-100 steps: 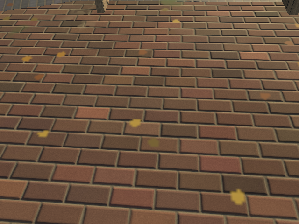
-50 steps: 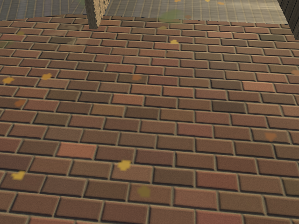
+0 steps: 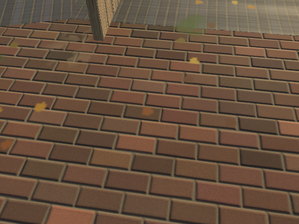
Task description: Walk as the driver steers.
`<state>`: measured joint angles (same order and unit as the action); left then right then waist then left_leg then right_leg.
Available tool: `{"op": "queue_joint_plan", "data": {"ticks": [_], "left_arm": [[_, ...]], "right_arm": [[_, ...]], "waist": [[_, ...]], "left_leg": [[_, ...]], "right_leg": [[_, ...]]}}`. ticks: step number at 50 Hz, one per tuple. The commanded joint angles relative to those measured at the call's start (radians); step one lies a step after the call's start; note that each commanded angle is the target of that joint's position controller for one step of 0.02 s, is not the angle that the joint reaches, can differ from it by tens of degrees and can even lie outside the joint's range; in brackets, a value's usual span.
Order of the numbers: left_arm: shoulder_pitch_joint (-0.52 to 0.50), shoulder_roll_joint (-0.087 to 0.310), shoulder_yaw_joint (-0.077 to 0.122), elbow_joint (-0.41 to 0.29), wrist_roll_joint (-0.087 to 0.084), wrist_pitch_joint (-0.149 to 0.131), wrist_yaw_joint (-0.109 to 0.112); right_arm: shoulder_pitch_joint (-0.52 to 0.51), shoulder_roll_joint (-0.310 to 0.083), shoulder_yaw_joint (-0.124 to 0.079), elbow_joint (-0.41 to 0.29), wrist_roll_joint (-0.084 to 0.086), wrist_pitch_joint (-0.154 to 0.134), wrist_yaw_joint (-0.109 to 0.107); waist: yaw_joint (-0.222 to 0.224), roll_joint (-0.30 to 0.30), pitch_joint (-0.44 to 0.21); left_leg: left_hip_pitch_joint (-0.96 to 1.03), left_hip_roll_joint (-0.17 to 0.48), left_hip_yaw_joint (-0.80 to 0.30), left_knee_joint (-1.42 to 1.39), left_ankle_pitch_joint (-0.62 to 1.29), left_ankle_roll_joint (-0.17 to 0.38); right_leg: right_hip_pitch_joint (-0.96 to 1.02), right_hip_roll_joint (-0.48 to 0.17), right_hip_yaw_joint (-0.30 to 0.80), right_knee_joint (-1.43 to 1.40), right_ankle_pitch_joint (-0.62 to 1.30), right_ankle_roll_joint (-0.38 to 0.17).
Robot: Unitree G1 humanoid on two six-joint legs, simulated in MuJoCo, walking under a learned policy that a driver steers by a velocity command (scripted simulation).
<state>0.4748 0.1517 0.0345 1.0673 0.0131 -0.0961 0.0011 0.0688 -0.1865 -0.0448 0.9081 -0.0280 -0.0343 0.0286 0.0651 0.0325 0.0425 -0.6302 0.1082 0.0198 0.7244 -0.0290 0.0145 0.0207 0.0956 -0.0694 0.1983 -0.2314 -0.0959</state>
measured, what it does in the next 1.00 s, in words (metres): walks ahead, turning right: left foot, then right foot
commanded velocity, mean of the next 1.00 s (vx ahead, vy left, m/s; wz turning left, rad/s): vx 0.50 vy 0.00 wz -0.48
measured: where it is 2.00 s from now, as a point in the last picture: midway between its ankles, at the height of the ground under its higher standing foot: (229, 129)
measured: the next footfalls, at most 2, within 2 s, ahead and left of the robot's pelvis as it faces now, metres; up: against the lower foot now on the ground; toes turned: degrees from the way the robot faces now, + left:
left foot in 0.16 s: +0.27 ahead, +0.12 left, +0.00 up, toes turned -2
right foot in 0.70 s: +0.47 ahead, -0.14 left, +0.00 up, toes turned -28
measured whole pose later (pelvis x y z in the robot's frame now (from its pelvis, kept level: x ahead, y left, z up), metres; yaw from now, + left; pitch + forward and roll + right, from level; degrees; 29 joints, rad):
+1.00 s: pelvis +0.49 -0.11 +0.00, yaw -32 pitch +1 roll +0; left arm 0.37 0.24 0.06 0.90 0.00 -0.06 -0.01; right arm 0.14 -0.25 -0.05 0.79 -0.04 -0.02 0.03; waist 0.03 0.04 0.05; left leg -0.66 0.14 -0.01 0.93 -0.14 -0.03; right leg -0.07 0.15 0.02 0.25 -0.19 -0.14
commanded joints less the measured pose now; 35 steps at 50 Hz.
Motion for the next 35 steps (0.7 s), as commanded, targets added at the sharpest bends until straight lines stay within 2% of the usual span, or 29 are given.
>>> {"op": "queue_joint_plan", "data": {"ticks": [1,3,5,6,7,8,9,10,11,12,14,17,19,23,27,29,31,32,33,34,35], "left_arm": [[0.076,0.141,0.022,-0.024,0.005,-0.005,0.009],[0.072,0.156,0.027,-0.028,0.011,-0.001,0.014],[0.030,0.176,0.035,-0.040,0.015,0.002,0.018],[0.005,0.189,0.040,-0.048,0.013,0.002,0.016],[-0.019,0.189,0.041,-0.055,0.005,0.002,0.011],[-0.035,0.151,0.032,-0.091,-0.009,-0.001,0.006],[0.075,0.030,0.010,-0.125,-0.051,0.005,0.008],[0.043,0.142,0.037,-0.112,-0.023,0.017,0.014],[-0.027,0.151,0.046,-0.125,-0.014,0.022,0.009],[-0.071,0.127,0.043,-0.134,-0.009,0.024,0.002],[-0.085,0.106,0.048,-0.142,0.015,0.048,-0.015],[-0.125,0.080,0.047,-0.169,0.021,0.079,-0.034],[-0.197,0.083,0.045,-0.200,0.023,0.088,-0.044],[-0.354,0.088,0.033,-0.264,0.019,0.086,-0.061],[-0.487,0.089,0.020,-0.320,0.022,0.084,-0.075],[-0.517,0.101,0.021,-0.338,0.027,0.083,-0.077],[-0.499,0.115,0.028,-0.341,0.031,0.083,-0.071],[-0.457,0.126,0.034,-0.333,0.033,0.083,-0.066],[-0.376,0.143,0.044,-0.313,0.032,0.079,-0.060],[-0.243,0.163,0.058,-0.274,0.035,0.070,-0.050],[-0.089,0.237,0.087,-0.231,0.048,0.062,-0.034]], "right_arm": [[-0.130,-0.045,-0.002,-0.093,0.005,-0.018,-0.001],[-0.158,-0.059,-0.004,-0.117,0.009,-0.027,-0.003],[-0.101,-0.081,-0.011,-0.115,0.014,-0.040,-0.008],[-0.012,-0.101,-0.020,-0.092,0.013,-0.048,-0.015],[0.147,-0.129,-0.035,-0.045,0.005,-0.060,-0.026],[0.319,-0.205,-0.057,-0.022,-0.024,-0.072,-0.041],[0.365,-0.311,-0.081,-0.028,-0.043,-0.066,-0.040],[0.303,-0.235,-0.069,-0.044,-0.021,-0.047,-0.036],[0.209,-0.158,-0.046,-0.056,-0.014,-0.047,-0.035],[0.163,-0.113,-0.035,-0.058,-0.011,-0.053,-0.032],[0.163,-0.075,-0.023,-0.036,-0.002,-0.063,-0.040],[0.225,-0.079,-0.024,-0.008,0.013,-0.088,-0.040],[0.252,-0.093,-0.028,0.000,0.012,-0.094,-0.039],[0.288,-0.100,-0.026,0.011,0.007,-0.094,-0.038],[0.342,-0.144,-0.034,0.024,0.007,-0.088,-0.046],[0.372,-0.156,-0.038,0.035,0.007,-0.075,-0.052],[0.376,-0.177,-0.042,0.039,0.005,-0.061,-0.057],[0.376,-0.195,-0.047,0.041,0.005,-0.052,-0.059],[0.374,-0.212,-0.051,0.039,0.004,-0.040,-0.059],[0.363,-0.221,-0.053,0.031,0.009,-0.029,-0.056],[0.355,-0.205,-0.048,0.004,0.009,-0.026,-0.052]], "waist": [[0.006,-0.093,0.059],[0.004,-0.106,0.057],[-0.039,-0.120,0.036],[-0.079,-0.122,-0.004],[-0.149,-0.082,-0.091],[-0.209,-0.007,-0.228],[-0.159,0.228,-0.374],[-0.145,0.110,-0.343],[-0.109,0.037,-0.184],[-0.095,0.006,-0.101],[-0.056,0.055,-0.037],[-0.038,0.058,-0.025],[-0.041,0.048,-0.009],[-0.061,0.041,0.034],[-0.094,0.043,0.056],[-0.101,0.042,0.060],[-0.085,0.059,0.036],[-0.066,0.073,0.006],[-0.033,0.076,-0.043],[0.025,0.052,-0.120],[0.089,-0.031,-0.219]], "left_leg": [[-0.030,-0.048,0.035,-0.081,0.009,-0.007],[-0.011,-0.060,0.028,-0.123,-0.040,0.004],[0.112,-0.086,0.025,-0.184,-0.110,0.026],[0.243,-0.115,0.035,-0.222,-0.138,0.040],[0.459,-0.118,0.037,-0.287,-0.089,0.063],[0.726,0.069,-0.146,-0.299,-0.180,0.108],[1.002,0.365,-0.576,-0.369,-0.230,0.219],[0.910,0.342,-0.666,-0.437,-0.316,0.221],[0.762,0.300,-0.499,-0.455,-0.327,0.189],[0.639,0.254,-0.366,-0.491,-0.245,0.165],[0.514,0.180,-0.192,-0.531,-0.134,0.117],[0.497,0.169,-0.078,-0.555,0.013,0.116],[0.510,0.168,-0.016,-0.570,0.060,0.120],[0.520,0.138,0.102,-0.580,0.124,0.118],[0.591,0.163,0.173,-0.574,0.190,0.112],[0.666,0.179,0.200,-0.537,0.272,0.108],[0.722,0.183,0.237,-0.436,0.529,0.098],[0.742,0.184,0.251,-0.348,0.673,0.093],[0.750,0.184,0.258,-0.211,0.753,0.093],[0.691,0.174,0.272,-0.009,0.691,0.078],[0.487,0.148,0.275,0.280,0.403,0.044]], "right_leg": [[0.012,-0.275,0.193,-0.012,0.443,-0.123],[0.052,-0.292,0.220,0.031,0.497,-0.126],[0.042,-0.295,0.228,0.101,0.594,-0.102],[0.020,-0.279,0.220,0.190,0.690,-0.085],[-0.041,-0.230,0.181,0.369,0.685,-0.062],[-0.224,-0.171,0.145,0.633,0.428,-0.043],[-0.571,-0.014,0.048,0.968,-0.238,0.001],[-0.645,-0.061,0.128,1.076,-0.264,-0.016],[-0.665,-0.110,0.137,1.079,-0.171,-0.018],[-0.645,-0.145,0.132,1.041,-0.107,-0.013],[-0.594,-0.178,0.122,0.989,-0.066,0.001],[-0.623,-0.186,0.103,0.978,-0.008,0.015],[-0.687,-0.197,0.093,0.950,0.060,0.023],[-0.712,-0.192,0.052,0.738,0.197,0.037],[-0.652,-0.174,-0.026,0.531,0.218,0.013],[-0.640,-0.156,-0.052,0.477,0.158,-0.011],[-0.574,-0.107,-0.087,0.441,0.066,-0.045],[-0.515,-0.071,-0.104,0.432,0.009,-0.064],[-0.429,-0.032,-0.111,0.408,-0.031,-0.087],[-0.257,0.002,-0.102,0.335,-0.005,-0.113],[-0.004,-0.099,0.070,0.278,-0.076,-0.159]]}}
Keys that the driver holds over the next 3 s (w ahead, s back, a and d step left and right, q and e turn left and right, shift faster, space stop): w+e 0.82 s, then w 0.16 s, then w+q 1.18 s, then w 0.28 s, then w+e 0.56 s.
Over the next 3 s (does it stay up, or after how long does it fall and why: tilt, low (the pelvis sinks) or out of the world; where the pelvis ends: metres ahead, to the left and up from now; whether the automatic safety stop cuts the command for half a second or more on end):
stays up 1.54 -0.30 -0.02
